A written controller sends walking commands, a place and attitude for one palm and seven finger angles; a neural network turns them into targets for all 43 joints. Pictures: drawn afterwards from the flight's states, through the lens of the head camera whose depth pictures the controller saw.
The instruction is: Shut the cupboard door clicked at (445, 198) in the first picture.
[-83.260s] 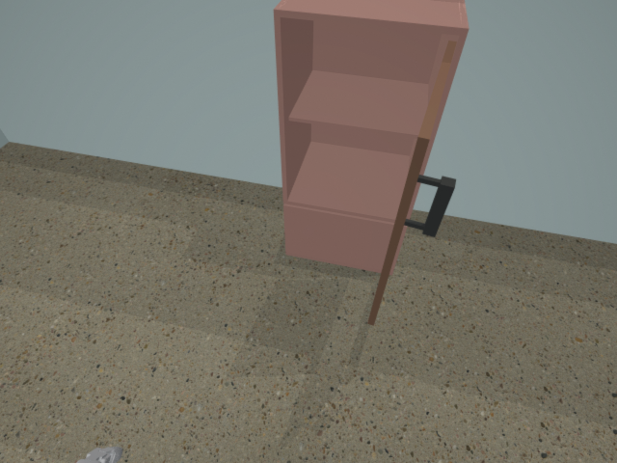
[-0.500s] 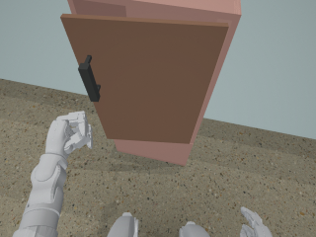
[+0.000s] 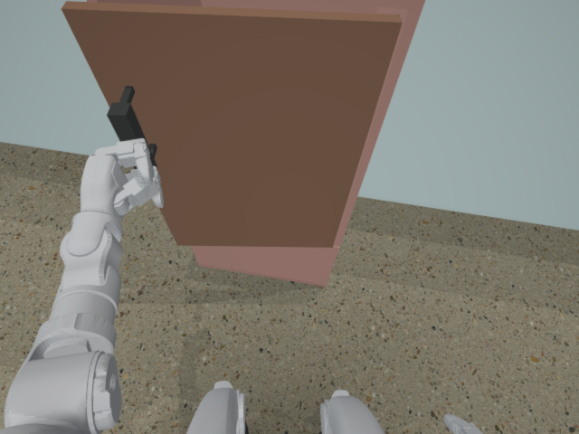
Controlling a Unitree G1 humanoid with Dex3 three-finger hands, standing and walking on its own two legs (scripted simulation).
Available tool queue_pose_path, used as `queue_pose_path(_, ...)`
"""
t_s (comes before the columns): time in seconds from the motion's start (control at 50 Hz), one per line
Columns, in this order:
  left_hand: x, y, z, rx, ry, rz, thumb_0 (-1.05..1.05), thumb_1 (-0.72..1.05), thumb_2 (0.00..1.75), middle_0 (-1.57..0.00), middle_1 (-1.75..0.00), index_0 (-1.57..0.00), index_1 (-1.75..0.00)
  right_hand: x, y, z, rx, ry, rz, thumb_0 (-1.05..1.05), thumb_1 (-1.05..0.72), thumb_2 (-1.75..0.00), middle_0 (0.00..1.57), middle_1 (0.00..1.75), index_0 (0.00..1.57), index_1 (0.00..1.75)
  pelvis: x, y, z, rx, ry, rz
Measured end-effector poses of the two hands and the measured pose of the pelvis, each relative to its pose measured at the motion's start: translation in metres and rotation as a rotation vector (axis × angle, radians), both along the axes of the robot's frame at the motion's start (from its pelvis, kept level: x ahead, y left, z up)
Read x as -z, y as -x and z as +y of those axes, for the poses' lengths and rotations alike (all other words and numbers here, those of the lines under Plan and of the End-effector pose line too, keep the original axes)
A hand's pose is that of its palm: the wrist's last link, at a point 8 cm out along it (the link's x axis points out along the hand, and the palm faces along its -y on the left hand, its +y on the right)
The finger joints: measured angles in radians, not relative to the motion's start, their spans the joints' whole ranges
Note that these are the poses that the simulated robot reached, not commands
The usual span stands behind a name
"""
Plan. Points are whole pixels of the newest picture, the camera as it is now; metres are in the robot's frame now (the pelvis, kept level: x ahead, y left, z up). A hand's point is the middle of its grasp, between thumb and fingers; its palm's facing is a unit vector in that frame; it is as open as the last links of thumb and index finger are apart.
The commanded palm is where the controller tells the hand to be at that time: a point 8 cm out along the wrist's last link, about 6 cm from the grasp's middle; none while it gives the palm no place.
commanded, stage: bring the fist close to the handle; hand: left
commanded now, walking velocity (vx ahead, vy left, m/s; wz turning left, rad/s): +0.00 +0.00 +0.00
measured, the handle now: (138, 133) +0.54 +0.23 +0.07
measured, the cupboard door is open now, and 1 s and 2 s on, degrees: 9 6 0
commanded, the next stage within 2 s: push the door shut along its arc in 0.30 s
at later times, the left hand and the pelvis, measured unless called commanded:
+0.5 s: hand (157, 187) +0.43 +0.18 +0.07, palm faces -0.02 -1.00 -0.03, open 3.1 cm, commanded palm +0.42 +0.23 +0.07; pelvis +0.00 +0.00 +0.00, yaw +0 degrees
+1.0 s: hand (157, 154) +0.49 +0.19 +0.08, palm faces -0.14 -0.99 -0.02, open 3.1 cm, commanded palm +0.49 +0.22 +0.07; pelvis -0.01 +0.00 -0.02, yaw -1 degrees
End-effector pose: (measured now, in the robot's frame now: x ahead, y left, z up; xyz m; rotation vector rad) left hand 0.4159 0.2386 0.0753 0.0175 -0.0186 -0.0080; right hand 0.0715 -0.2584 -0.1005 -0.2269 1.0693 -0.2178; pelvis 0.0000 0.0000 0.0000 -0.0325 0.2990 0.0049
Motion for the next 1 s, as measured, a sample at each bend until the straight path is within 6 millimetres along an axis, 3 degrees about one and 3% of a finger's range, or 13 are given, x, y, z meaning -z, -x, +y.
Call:
queue_pose_path(0.2, 0.005, 0.01, -0.005, -0.009, -0.002, 0.011, 0.01, 0.9, 0.9, -1.3, -1.5, -1.3, -1.5, 0.0, 0.02, -0.002, 0.038, -0.018, 0.058, 0.01, -0.9, -0.89, 0.2, 0.3, 0.2, 0.3, -0.004, -0.001, -0.002, 0.011, -0.008, -0.007)
queue_pose_path(0.46, 0.001, 0.007, -0.004, 0.003, -0.008, -0.003, 0.01, 0.9, 0.9, -1.31, -1.5, -1.3, -1.5, -0.002, 0.002, -0.007, 0.009, 0.002, 0.02, 0.01, -0.9, -0.89, 0.2, 0.3, 0.2, 0.3, -0.003, 0.002, -0.005, -0.002, -0.003, -0.01)
queue_pose_path(0.62, 0.001, -0.012, -0.004, 0.039, -0.007, 0.008, 0.01, 0.9, 0.9, -1.31, -1.5, -1.3, -1.5, 0.001, 0.0, -0.01, 0.008, 0.017, 0.011, 0.01, -0.9, -0.89, 0.2, 0.3, 0.2, 0.3, 0.003, 0.004, -0.005, -0.002, 0.002, 0.008)
queue_pose_path(1.0, -0.004, -0.056, 0.005, 0.13, -0.001, 0.021, 0.01, 0.9, 0.9, -1.32, -1.5, -1.31, -1.5, 0.014, 0.057, -0.006, 0.07, 0.035, 0.164, 0.01, -0.9, -0.89, 0.2, 0.3, 0.2, 0.3, 0.017, 0.009, 0.003, 0.001, 0.023, 0.072)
